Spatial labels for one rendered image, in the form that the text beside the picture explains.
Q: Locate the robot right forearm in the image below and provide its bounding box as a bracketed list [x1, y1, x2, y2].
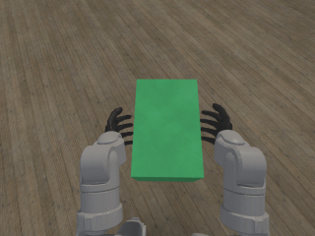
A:
[214, 130, 271, 236]

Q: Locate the carton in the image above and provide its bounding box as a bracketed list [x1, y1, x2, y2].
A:
[131, 79, 204, 182]

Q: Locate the robot left forearm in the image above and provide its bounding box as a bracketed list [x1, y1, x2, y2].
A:
[76, 131, 127, 236]

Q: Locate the robot right hand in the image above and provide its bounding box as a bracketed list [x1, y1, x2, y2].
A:
[200, 103, 232, 145]

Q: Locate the robot left thigh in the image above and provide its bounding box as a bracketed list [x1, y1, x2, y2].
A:
[116, 219, 147, 236]

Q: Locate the robot left hand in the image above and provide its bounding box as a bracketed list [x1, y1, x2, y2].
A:
[104, 107, 134, 146]

